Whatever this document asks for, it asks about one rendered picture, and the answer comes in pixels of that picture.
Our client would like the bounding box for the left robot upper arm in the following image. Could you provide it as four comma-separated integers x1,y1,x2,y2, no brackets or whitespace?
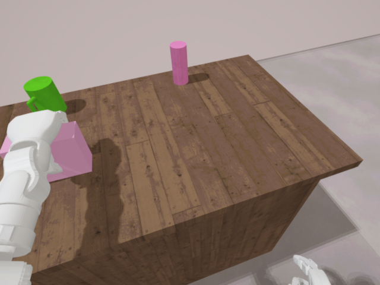
0,261,33,285

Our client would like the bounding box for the left robot hand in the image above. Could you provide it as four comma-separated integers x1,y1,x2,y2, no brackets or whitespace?
7,110,68,175

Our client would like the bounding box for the right robot hand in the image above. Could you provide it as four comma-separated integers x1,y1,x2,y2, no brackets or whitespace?
289,255,331,285

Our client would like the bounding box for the sponge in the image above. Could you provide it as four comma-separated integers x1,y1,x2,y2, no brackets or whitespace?
0,121,92,182

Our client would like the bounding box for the table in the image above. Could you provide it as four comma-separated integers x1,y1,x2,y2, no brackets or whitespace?
0,55,363,285

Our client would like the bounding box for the left robot forearm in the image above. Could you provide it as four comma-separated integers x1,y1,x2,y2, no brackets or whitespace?
0,137,51,261

